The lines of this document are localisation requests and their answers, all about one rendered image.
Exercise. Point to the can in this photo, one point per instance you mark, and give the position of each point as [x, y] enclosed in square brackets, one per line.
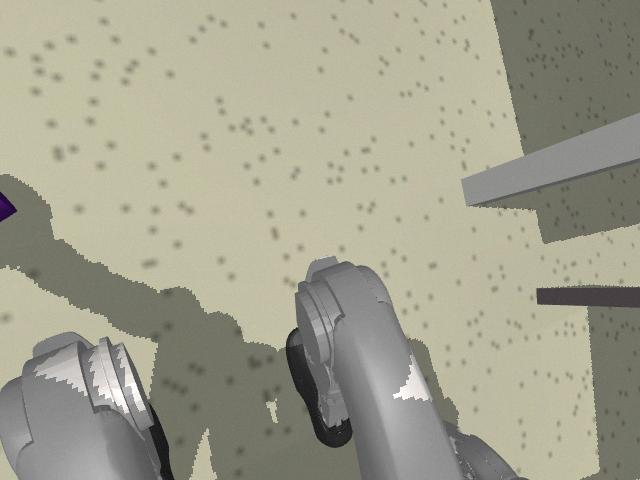
[6, 208]

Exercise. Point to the right robot foot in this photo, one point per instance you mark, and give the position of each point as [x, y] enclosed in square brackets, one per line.
[334, 436]

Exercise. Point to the right robot hand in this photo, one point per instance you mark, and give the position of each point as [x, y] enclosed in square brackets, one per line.
[478, 461]

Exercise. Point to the left robot foot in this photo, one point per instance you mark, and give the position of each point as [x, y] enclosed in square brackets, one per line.
[162, 447]

